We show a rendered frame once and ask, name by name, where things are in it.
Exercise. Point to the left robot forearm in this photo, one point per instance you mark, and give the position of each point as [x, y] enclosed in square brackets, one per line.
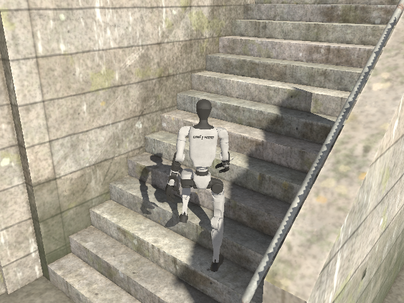
[174, 171]

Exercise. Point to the right robot hand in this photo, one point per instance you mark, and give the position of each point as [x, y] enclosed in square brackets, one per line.
[223, 170]

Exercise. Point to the right robot forearm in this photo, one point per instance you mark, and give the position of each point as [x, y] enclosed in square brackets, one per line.
[227, 162]

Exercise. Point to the left robot hand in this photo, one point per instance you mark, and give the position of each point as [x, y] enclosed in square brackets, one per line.
[169, 194]

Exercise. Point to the right robot upper arm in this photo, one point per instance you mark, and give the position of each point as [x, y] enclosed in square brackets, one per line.
[224, 143]

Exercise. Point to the left robot foot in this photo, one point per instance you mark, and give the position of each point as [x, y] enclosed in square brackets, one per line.
[183, 218]

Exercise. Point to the humanoid robot torso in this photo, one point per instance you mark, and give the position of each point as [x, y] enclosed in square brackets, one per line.
[202, 152]

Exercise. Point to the left robot upper arm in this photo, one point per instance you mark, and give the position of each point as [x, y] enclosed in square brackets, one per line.
[181, 142]

